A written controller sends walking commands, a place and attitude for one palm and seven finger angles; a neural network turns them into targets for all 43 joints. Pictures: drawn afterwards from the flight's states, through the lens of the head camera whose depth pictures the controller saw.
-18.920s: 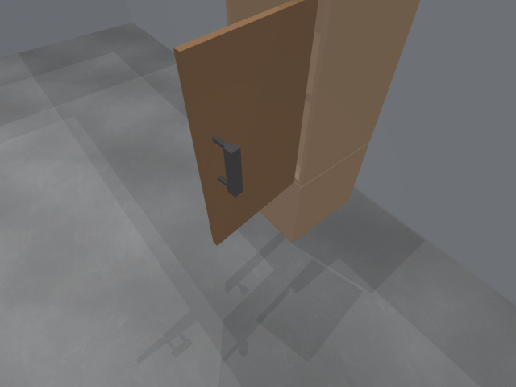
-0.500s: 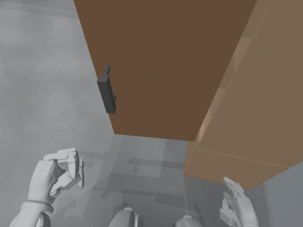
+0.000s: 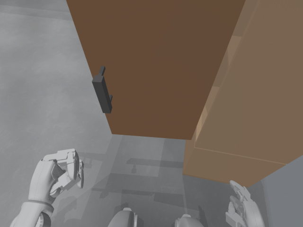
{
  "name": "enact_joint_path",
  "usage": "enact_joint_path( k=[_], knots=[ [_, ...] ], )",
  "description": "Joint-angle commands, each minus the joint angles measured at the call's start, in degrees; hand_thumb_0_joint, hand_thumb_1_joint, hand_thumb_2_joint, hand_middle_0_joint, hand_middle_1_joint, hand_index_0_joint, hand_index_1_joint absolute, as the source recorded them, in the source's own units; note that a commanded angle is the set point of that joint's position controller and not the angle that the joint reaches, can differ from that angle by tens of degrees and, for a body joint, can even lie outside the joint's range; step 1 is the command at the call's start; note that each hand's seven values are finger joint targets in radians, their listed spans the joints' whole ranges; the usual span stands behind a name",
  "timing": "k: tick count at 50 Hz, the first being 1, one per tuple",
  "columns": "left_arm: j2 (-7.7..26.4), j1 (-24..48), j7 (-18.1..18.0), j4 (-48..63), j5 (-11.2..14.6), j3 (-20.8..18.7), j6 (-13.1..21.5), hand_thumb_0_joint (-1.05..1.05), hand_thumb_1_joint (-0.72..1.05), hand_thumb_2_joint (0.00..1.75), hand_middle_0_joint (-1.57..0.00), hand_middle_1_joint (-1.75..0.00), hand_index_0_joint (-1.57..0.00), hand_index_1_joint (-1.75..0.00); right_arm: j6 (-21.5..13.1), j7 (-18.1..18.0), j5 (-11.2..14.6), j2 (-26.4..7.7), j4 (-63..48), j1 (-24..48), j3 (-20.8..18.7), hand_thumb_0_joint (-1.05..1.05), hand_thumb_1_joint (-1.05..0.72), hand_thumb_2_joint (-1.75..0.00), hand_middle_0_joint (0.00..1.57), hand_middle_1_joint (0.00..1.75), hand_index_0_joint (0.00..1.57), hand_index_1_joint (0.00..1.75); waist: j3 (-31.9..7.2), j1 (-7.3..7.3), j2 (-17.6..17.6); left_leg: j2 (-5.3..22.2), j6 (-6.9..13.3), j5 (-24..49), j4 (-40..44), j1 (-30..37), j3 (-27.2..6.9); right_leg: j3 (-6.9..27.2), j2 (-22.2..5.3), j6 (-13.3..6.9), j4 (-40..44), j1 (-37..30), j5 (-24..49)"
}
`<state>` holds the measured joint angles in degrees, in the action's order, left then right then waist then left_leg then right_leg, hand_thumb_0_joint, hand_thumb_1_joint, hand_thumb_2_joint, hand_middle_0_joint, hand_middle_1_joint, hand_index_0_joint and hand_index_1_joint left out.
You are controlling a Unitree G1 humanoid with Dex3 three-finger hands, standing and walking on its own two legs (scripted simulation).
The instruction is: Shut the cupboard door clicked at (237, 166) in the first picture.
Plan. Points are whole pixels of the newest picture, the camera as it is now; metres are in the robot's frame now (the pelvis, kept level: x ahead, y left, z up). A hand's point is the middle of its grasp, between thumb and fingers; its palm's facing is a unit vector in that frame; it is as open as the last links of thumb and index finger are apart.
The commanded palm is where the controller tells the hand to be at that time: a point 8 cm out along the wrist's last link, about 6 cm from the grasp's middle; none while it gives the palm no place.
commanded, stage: bring the fist close to the handle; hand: left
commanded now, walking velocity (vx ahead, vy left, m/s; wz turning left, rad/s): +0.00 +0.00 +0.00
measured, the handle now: (105, 90) +0.48 +0.18 +0.06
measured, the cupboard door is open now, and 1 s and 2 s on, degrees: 97 97 92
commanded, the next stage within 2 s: push the door shut along its arc in 1.44 s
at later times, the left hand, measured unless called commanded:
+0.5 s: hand (92, 150) +0.28 +0.16 +0.07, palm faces -0.04 -1.00 -0.02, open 3.1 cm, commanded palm +0.27 +0.22 +0.06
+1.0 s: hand (110, 120) +0.37 +0.14 +0.06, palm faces -0.04 -1.00 -0.03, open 3.1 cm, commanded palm +0.36 +0.19 +0.06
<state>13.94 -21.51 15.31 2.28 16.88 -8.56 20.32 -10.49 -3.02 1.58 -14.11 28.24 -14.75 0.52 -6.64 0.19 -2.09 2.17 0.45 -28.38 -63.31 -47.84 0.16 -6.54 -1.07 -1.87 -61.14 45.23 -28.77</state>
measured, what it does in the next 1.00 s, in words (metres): stands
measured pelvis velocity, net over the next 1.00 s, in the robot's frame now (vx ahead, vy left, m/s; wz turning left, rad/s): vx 0.00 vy -0.01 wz -0.01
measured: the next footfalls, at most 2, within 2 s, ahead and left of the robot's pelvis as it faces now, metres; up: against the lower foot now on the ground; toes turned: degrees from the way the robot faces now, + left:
none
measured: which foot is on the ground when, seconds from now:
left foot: down 0.00-1.00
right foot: down 0.00-1.00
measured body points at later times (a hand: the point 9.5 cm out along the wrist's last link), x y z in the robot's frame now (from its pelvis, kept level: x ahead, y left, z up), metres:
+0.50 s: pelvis +0.00 +0.00 +0.00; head +0.06 -0.01 +0.45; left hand +0.28 +0.22 +0.07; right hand +0.16 -0.24 -0.08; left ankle +0.03 +0.11 -0.66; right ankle +0.02 -0.10 -0.66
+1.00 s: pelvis +0.00 -0.01 +0.01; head +0.08 -0.02 +0.45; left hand +0.37 +0.19 +0.07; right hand +0.13 -0.26 -0.10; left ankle +0.03 +0.11 -0.66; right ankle +0.02 -0.10 -0.66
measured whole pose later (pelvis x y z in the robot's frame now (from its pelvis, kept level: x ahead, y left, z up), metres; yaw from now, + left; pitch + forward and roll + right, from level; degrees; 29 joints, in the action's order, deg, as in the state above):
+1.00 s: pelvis +0.00 -0.01 +0.01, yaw -1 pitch +15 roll +0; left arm 12.1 16.4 8.3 -30.0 10.8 -7.7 20.8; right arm -6.7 -1.8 1.4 -14.3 34.6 -15.0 0.5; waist -6.2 -1.7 -1.7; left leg 2.0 0.1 -26.2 -59.4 -47.8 1.6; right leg -5.1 -1.1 -2.2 -59.2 46.6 -27.2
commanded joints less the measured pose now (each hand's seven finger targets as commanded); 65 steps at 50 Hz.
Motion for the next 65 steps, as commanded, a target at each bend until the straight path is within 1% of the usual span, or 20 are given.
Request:
enact_joint_path(
  k=[1,3,8,14,17,19,22,27,30,35,39,42,44,50,52,54,56,59,60,65],
  knots=[
    [7.13,2.76,-0.16,12.84,0.97,-4.64,4.19,0.0,0.9,0.9,-1.3,-1.5,-1.3,-1.5,-3.33,-0.6,0.16,-6.97,-8.67,2.44,-2.66,0.0,-0.9,-0.9,0.2,0.3,0.2,0.3,-11.46,0.08,-1.06,-2.57,0.62,11.47,9.59,6.59,-1.83,4.97,1.5,0.31,9.5,-8.45,10.29],
    [6.46,5.0,0.01,12.11,1.04,-3.78,4.16,0.0,0.9,0.9,-1.3,-1.5,-1.3,-1.5,-3.35,-0.71,0.15,-7.22,-8.53,2.24,-2.56,0.0,-0.9,-0.9,0.2,0.3,0.2,0.3,-10.9,-0.75,1.02,-2.53,0.74,10.18,9.19,5.8,-1.91,4.91,1.53,0.6,9.7,-7.36,8.89],
    [6.27,15.23,0.14,9.31,0.33,-2.21,3.95,0.0,0.9,0.9,-1.3,-1.5,-1.3,-1.5,-4.09,-1.22,0.25,-7.62,-7.0,2.16,-2.27,0.0,-0.9,-0.9,0.2,0.3,0.2,0.3,-11.2,-1.73,0.46,-2.41,0.9,8.08,8.14,4.91,-2.26,5.87,1.32,0.51,9.9,-5.71,5.9],
    [8.04,16.94,-1.01,6.27,-0.63,-3.74,1.09,0.0,0.9,0.9,-1.3,-1.5,-1.3,-1.5,-3.73,-1.08,0.28,-7.66,-6.67,1.64,-2.11,0.0,-0.9,-0.9,0.2,0.3,0.2,0.3,-15.06,0.08,-0.69,-2.49,0.89,12.51,9.6,6.92,-2.04,5.39,1.3,0.24,9.4,-10.1,11.84],
    [6.64,18.22,-2.01,4.48,-0.87,-3.33,0.32,0.0,0.9,0.9,-1.3,-1.5,-1.3,-1.5,-3.07,-0.56,0.23,-7.21,-6.56,1.58,-2.04,0.0,-0.9,-0.9,0.2,0.3,0.2,0.3,-14.5,-0.09,0.9,-2.5,0.71,13.5,10.34,7.33,-1.7,5.15,1.07,0.59,9.75,-10.99,14.0],
    [7.91,18.57,-2.64,2.26,-0.98,-5.05,0.41,0.0,0.9,0.9,-1.3,-1.5,-1.3,-1.5,-2.52,-0.43,0.15,-7.5,-6.27,1.39,-2.19,0.0,-0.9,-0.9,0.2,0.3,0.2,0.3,-13.89,0.24,3.18,-2.43,0.76,13.03,10.58,6.36,-1.61,5.42,1.19,0.58,10.24,-11.68,13.22],
    [4.96,23.35,-3.09,1.58,-1.87,-1.53,1.41,0.0,0.9,0.9,-1.3,-1.5,-1.3,-1.5,-2.29,0.02,0.27,-7.23,-5.83,1.71,-2.17,0.0,-0.9,-0.9,0.2,0.3,0.2,0.3,-12.58,-0.81,0.15,-2.45,0.65,12.09,11.0,7.65,-1.44,5.06,0.99,0.53,10.22,-9.4,12.75],
    [4.69,31.44,-4.36,-2.04,-3.39,-0.2,2.7,0.0,0.9,0.9,-1.3,-1.5,-1.3,-1.5,-1.93,0.06,0.18,-7.66,-4.56,1.59,-2.41,0.0,-0.9,-0.9,0.2,0.3,0.2,0.3,-12.63,-1.78,1.36,-2.32,0.82,9.97,11.19,7.83,-1.57,5.18,0.87,0.58,10.61,-7.7,10.41],
    [5.29,34.33,-5.22,-2.64,-3.96,-0.85,3.25,0.0,0.9,0.9,-1.3,-1.5,-1.3,-1.5,-1.67,-0.01,0.04,-7.62,-3.98,1.42,-2.62,0.0,-0.9,-0.9,0.2,0.3,0.2,0.3,-16.27,-1.25,0.3,-2.34,0.93,12.51,11.2,9.64,-1.42,5.21,0.81,0.35,9.86,-9.27,13.43],
    [6.15,39.11,-6.28,-8.8,-4.29,-2.53,2.82,0.0,0.9,0.9,-1.3,-1.5,-1.3,-1.5,-0.48,0.15,0.0,-7.61,-2.7,0.83,-2.69,0.0,-0.9,-0.9,0.2,0.3,0.2,0.3,-16.47,-1.3,3.18,-2.37,0.94,13.19,11.46,8.38,-0.84,5.82,0.69,0.8,10.45,-11.26,15.3],
    [5.79,42.56,-6.54,-12.33,-4.75,-2.11,3.11,0.0,0.9,0.9,-1.3,-1.5,-1.3,-1.5,0.33,0.38,-0.02,-7.69,-2.25,0.3,-2.7,0.0,-0.9,-0.9,0.2,0.3,0.2,0.3,-16.93,-1.34,1.86,-2.37,0.94,13.85,11.7,9.03,-0.54,5.89,0.76,0.69,10.7,-11.72,16.44],
    [4.48,48.26,-6.51,-15.67,-4.99,-0.79,3.55,0.0,0.9,0.9,-1.3,-1.5,-1.3,-1.5,0.84,0.52,0.1,-7.53,-1.4,-0.07,-2.63,0.0,-0.9,-0.9,0.2,0.3,0.2,0.3,-15.88,-2.57,2.58,-2.28,0.89,12.99,11.57,8.59,-0.38,6.02,0.6,0.97,11.03,-10.46,16.26],
    [7.04,51.4,-6.79,-17.91,-5.33,-2.92,4.1,0.0,0.9,0.9,-1.3,-1.5,-1.3,-1.5,1.1,0.29,0.0,-7.97,-0.64,-0.71,-2.78,0.0,-0.9,-0.9,0.2,0.3,0.2,0.3,-16.79,-2.5,2.98,-2.18,0.96,13.02,11.27,8.32,-0.52,6.35,0.71,0.84,10.9,-10.71,16.13],
    [4.71,58.74,-7.26,-23.18,-6.12,-0.75,5.07,0.0,0.9,0.9,-1.3,-1.5,-1.3,-1.5,1.73,0.68,-0.09,-7.73,0.65,-1.83,-2.93,0.0,-0.9,-0.9,0.2,0.3,0.2,0.3,-18.61,-3.52,1.12,-2.15,0.88,14.92,10.92,9.47,-0.54,6.06,0.63,0.87,10.17,-9.58,19.04],
    [5.36,60.95,-7.67,-25.46,-6.27,-1.65,5.39,0.0,0.9,0.9,-1.3,-1.5,-1.3,-1.5,2.04,0.79,-0.18,-7.9,1.22,-2.55,-3.12,0.0,-0.9,-0.9,0.2,0.3,0.2,0.3,-19.5,-3.62,2.87,-2.18,0.92,14.67,10.87,8.96,-0.55,6.21,0.65,1.01,10.23,-10.07,19.02],
    [7.84,57.25,-8.04,-25.06,-6.53,-4.49,5.91,0.0,0.9,0.9,-1.3,-1.5,-1.3,-1.5,2.39,0.94,-0.33,-8.18,0.52,-2.78,-3.54,0.0,-0.9,-0.9,0.2,0.3,0.2,0.3,-22.86,-1.66,1.46,-2.27,0.89,17.76,10.98,10.11,-0.18,6.35,0.72,0.67,9.59,-12.56,22.19],
    [5.74,53.27,-7.92,-24.05,-6.42,-3.27,5.93,0.0,0.9,0.9,-1.3,-1.5,-1.3,-1.5,2.85,1.58,-0.24,-7.54,-0.18,-3.06,-3.54,0.0,-0.9,-0.9,0.2,0.3,0.2,0.3,-24.54,-0.94,0.89,-2.16,0.71,21.33,11.54,11.59,0.25,5.95,0.76,0.68,9.22,-14.37,26.18],
    [7.16,53.25,-8.21,-25.73,-6.65,-4.33,5.94,0.0,0.9,0.9,-1.3,-1.5,-1.3,-1.5,3.8,1.65,-0.23,-7.9,0.03,-3.55,-3.49,0.0,-0.9,-0.9,0.2,0.3,0.2,0.3,-20.44,-1.6,4.37,-2.19,0.94,18.93,12.14,8.88,0.36,6.17,0.94,0.95,10.21,-14.4,24.7],
    [5.52,53.33,-8.13,-25.16,-6.4,-3.12,5.99,0.0,0.9,0.9,-1.3,-1.5,-1.3,-1.5,3.94,1.71,-0.09,-7.55,-0.34,-3.04,-3.51,0.0,-0.9,-0.9,0.2,0.3,0.2,0.3,-19.45,-2.04,4.39,-2.29,1.07,17.47,12.21,8.46,0.9,6.61,0.72,1.29,11.08,-14.11,23.7],
    [7.2,55.64,-8.21,-22.45,-6.14,-4.3,8.27,0.0,0.9,0.9,-1.3,-1.5,-1.3,-1.5,4.13,1.37,-0.13,-7.49,0.08,-2.63,-3.55,0.0,-0.9,-0.9,0.2,0.3,0.2,0.3,-20.38,-2.18,2.11,-2.39,1.12,16.46,12.4,9.49,0.95,7.13,0.66,1.04,11.38,-14.64,22.58]
  ],
)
